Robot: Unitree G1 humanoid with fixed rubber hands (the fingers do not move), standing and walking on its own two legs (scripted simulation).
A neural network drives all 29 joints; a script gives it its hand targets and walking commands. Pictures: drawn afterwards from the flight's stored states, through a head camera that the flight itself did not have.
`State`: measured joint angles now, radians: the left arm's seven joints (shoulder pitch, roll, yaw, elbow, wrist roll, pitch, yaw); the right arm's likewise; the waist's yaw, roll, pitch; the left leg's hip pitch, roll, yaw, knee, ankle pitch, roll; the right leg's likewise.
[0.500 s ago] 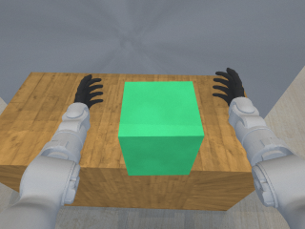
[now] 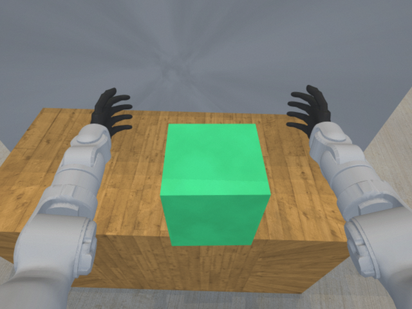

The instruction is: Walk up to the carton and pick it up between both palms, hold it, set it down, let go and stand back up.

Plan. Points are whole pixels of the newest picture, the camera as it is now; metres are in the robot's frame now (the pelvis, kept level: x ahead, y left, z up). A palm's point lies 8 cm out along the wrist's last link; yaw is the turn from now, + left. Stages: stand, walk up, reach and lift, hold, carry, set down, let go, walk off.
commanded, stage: set down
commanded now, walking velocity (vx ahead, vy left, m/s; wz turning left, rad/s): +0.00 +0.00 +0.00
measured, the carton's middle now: (211, 187) +0.43 +0.04 -0.06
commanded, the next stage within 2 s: none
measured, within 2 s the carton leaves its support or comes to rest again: neither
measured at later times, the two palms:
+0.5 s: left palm (104, 179) +0.35 +0.25 +0.06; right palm (314, 175) +0.38 -0.16 +0.08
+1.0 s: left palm (104, 235) +0.27 +0.25 -0.02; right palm (314, 228) +0.30 -0.17 +0.00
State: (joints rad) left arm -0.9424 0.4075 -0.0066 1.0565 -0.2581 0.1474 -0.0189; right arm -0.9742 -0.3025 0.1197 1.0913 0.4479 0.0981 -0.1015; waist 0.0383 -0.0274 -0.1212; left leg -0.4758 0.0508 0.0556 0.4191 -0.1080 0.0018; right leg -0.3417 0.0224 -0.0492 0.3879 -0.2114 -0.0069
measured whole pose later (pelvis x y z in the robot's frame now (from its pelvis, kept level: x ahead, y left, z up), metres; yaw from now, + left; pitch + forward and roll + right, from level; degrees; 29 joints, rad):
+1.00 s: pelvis +0.01 +0.00 +0.00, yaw +0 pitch +3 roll -1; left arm -0.12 0.28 0.02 0.71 -0.22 -0.27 -0.04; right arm -0.15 -0.13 0.08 0.67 0.26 -0.26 -0.10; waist 0.04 -0.04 -0.04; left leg -0.34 0.04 0.06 0.46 -0.17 0.00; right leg -0.21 0.01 -0.05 0.44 -0.28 -0.01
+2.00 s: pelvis +0.03 -0.01 +0.00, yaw +0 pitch -1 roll +1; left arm 0.17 0.25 0.01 0.64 -0.11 -0.19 -0.03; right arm 0.11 -0.12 0.09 0.81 0.17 -0.42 -0.04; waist 0.03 -0.05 0.05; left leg -0.22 0.03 0.08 0.44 -0.19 -0.01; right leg -0.12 0.00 -0.03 0.46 -0.33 -0.02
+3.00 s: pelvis +0.02 -0.01 +0.00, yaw -2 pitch -3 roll +1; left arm 0.17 0.20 0.00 0.58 -0.01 0.11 0.01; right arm 0.16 -0.20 -0.01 0.76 0.00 -0.20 0.03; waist -0.01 -0.04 0.06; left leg -0.16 0.04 0.09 0.36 -0.15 -0.01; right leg -0.07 0.01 -0.01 0.39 -0.28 -0.02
